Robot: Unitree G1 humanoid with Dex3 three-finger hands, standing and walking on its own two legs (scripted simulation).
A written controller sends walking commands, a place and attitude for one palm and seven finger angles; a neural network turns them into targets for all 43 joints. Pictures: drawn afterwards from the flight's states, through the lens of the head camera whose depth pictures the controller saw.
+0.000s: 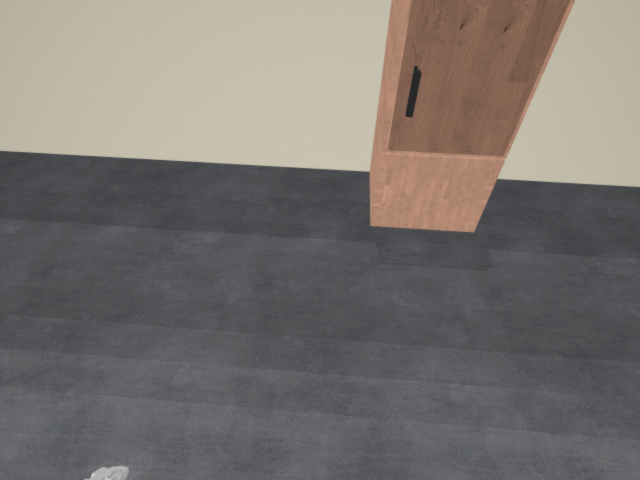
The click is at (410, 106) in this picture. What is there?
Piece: cupboard door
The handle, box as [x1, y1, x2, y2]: [406, 66, 420, 116]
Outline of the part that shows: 417,66 414,66 406,109 406,116 412,116 420,77 420,70 417,69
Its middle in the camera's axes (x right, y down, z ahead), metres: +0.29 -0.47 +1.23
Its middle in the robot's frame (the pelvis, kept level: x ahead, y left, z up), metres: +1.24 -0.22 -0.10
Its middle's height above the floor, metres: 0.67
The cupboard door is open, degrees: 0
